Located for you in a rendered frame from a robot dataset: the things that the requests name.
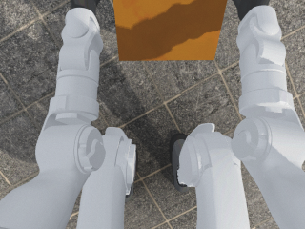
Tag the right robot hand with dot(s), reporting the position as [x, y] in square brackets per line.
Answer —
[244, 6]

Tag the robot left upper arm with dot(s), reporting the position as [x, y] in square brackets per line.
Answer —
[66, 156]

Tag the robot left thigh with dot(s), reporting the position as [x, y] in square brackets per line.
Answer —
[102, 201]

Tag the robot right forearm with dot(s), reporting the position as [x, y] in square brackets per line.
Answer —
[262, 67]

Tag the robot right upper arm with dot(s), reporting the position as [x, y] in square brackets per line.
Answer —
[273, 151]

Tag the left robot hand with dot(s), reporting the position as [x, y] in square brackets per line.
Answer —
[86, 4]

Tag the right robot foot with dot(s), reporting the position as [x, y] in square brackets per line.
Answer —
[175, 146]

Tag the robot left forearm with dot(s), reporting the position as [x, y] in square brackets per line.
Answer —
[77, 80]

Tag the carton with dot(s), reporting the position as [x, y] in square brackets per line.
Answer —
[168, 30]

